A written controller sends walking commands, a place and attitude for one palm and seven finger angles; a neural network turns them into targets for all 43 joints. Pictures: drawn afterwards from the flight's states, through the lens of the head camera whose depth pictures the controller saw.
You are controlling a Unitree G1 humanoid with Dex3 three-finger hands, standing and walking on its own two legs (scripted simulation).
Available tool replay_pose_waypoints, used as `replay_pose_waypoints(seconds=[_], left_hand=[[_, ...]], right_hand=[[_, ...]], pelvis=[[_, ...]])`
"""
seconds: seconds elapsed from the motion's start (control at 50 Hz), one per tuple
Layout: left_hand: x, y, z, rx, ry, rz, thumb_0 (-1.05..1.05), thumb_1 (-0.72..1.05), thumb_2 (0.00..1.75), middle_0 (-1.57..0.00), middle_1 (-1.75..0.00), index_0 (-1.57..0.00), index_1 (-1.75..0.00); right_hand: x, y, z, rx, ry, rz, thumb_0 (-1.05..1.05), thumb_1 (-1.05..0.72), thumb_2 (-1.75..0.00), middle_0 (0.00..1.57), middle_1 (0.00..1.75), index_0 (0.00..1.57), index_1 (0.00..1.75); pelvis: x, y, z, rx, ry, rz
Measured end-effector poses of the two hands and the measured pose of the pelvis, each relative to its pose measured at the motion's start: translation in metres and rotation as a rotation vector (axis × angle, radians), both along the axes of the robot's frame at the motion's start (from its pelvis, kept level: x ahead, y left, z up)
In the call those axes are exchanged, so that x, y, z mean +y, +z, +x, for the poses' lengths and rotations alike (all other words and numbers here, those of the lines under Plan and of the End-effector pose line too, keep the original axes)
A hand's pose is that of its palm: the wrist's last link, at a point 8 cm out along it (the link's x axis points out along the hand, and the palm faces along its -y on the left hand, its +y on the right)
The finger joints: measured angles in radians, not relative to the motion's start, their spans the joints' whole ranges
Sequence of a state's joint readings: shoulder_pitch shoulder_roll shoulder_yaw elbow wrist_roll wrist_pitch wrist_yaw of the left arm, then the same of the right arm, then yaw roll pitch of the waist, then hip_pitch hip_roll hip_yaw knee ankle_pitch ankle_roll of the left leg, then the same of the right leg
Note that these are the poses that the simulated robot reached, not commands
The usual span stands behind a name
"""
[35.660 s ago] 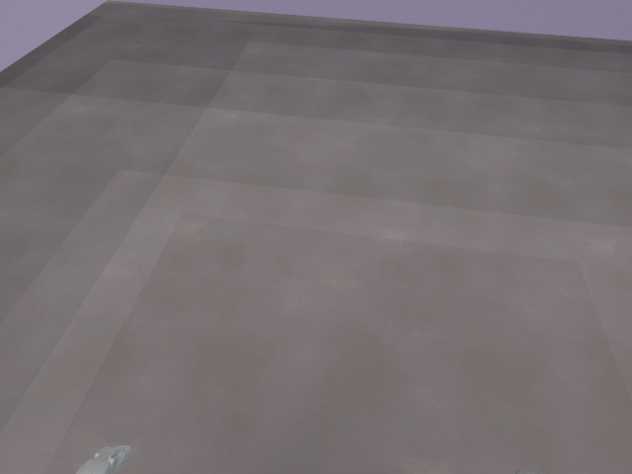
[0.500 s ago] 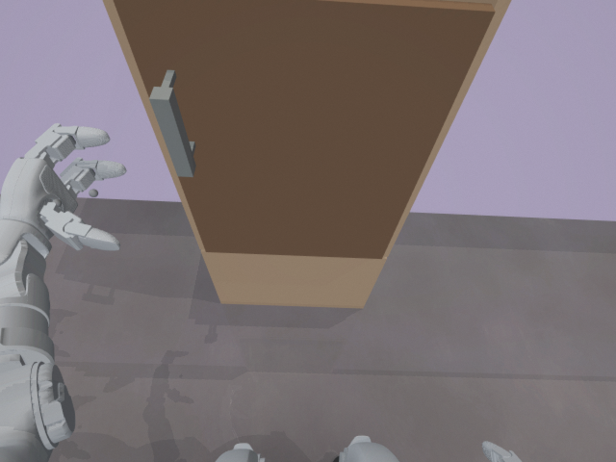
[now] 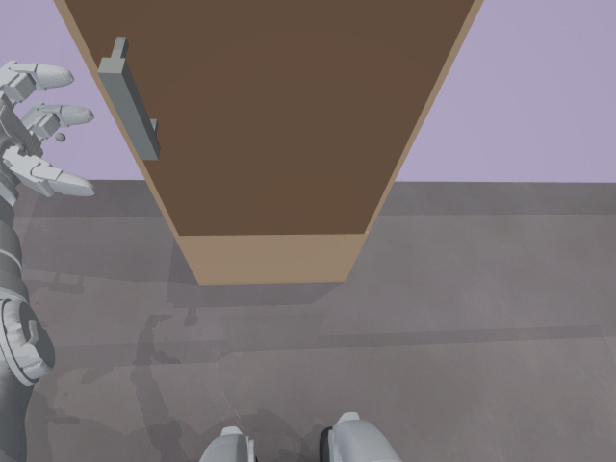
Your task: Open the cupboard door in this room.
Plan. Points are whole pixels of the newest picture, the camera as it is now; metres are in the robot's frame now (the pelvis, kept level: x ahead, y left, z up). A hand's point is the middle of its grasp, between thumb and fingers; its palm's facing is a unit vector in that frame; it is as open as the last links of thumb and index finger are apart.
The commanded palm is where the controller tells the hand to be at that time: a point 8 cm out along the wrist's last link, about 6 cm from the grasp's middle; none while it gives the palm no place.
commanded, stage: move the hooked fingers beside the handle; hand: left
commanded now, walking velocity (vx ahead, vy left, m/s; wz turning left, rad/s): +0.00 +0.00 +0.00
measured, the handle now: (136, 102) +0.55 +0.19 +0.09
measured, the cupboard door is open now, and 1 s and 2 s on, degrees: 0 0 0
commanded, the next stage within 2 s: slide the fingers in behind the handle in 1.08 s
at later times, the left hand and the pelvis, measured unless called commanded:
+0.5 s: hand (65, 125) +0.51 +0.27 +0.09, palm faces -0.02 -1.00 +0.01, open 14.0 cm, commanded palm +0.49 +0.32 +0.09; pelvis +0.01 +0.01 +0.00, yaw -1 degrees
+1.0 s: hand (65, 128) +0.50 +0.27 +0.09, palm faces -0.03 -1.00 -0.02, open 14.0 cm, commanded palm +0.49 +0.31 +0.09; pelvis +0.00 +0.01 -0.01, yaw +0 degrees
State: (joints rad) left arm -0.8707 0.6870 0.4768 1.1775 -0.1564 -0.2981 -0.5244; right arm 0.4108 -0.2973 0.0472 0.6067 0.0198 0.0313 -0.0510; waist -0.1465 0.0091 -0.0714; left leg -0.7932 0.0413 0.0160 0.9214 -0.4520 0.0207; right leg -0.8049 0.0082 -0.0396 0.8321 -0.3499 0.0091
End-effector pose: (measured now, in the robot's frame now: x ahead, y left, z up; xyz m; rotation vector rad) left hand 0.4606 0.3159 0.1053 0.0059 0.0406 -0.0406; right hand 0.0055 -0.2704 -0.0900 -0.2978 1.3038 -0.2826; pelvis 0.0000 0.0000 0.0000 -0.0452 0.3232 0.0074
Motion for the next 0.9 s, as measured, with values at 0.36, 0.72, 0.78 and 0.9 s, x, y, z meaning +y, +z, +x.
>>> replay_pose_waypoints(seconds=[0.36,0.72,0.78,0.9], left_hand=[[0.001,-0.005,0.036,0.008,-0.005,0.003,-0.01,-0.50,0.30,-0.30,-1.19,-0.30,-1.20],[0.013,-0.008,0.022,0.006,-0.005,-0.009,-0.01,-0.50,0.30,-0.30,-1.19,-0.30,-1.20],[0.010,-0.012,0.020,0.019,-0.010,-0.013,-0.01,-0.50,0.30,-0.30,-1.19,-0.30,-1.20],[0.007,-0.017,0.021,0.004,0.013,-0.020,-0.01,-0.50,0.30,-0.30,-1.20,-0.30,-1.20]], right_hand=[[0.011,0.003,-0.025,0.101,-0.049,-0.003,0.01,-0.90,-0.90,0.21,0.30,0.20,0.30],[0.015,0.002,0.003,0.062,-0.014,0.005,0.00,-0.90,-0.90,0.21,0.30,0.20,0.30],[0.015,0.001,0.008,0.045,-0.002,0.004,0.00,-0.90,-0.90,0.21,0.30,0.20,0.30],[0.014,-0.001,0.012,0.022,0.007,-0.002,0.00,-0.90,-0.90,0.21,0.30,0.20,0.30]], pelvis=[[0.006,-0.004,0.004,0.053,-0.012,-0.014],[0.011,-0.003,0.010,0.040,0.000,-0.024],[0.011,-0.003,0.009,0.036,0.003,-0.024],[0.010,-0.006,0.004,0.037,0.001,-0.022]])
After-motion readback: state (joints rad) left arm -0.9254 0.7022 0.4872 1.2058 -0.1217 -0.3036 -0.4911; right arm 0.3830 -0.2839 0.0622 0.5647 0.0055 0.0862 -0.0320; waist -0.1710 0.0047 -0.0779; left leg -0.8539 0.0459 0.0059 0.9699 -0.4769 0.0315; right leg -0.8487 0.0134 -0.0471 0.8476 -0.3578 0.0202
